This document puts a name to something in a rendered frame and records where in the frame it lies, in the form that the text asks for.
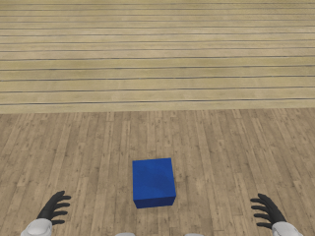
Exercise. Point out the robot right hand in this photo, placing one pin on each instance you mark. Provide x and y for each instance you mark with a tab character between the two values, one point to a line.
273	213

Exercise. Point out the robot left hand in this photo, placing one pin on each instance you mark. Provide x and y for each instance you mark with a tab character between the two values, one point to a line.
48	212

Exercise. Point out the robot left forearm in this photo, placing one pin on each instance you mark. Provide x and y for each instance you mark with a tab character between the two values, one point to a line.
38	227

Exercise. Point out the carton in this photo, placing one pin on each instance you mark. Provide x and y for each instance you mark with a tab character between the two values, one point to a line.
153	183

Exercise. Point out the robot right forearm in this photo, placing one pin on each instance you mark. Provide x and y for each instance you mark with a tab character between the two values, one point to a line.
283	228

